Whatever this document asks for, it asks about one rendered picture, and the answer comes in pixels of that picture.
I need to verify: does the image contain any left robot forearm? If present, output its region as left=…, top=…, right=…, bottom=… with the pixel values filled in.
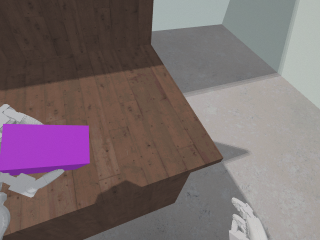
left=0, top=192, right=11, bottom=240

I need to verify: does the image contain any sponge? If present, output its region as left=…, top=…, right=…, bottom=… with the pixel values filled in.
left=0, top=124, right=90, bottom=176

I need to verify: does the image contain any right robot hand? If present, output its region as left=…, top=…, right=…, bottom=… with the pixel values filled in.
left=229, top=197, right=268, bottom=240

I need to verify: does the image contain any table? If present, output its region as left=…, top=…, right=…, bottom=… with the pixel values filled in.
left=0, top=0, right=223, bottom=240

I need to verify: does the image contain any left robot hand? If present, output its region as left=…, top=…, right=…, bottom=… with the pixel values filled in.
left=0, top=104, right=64, bottom=198

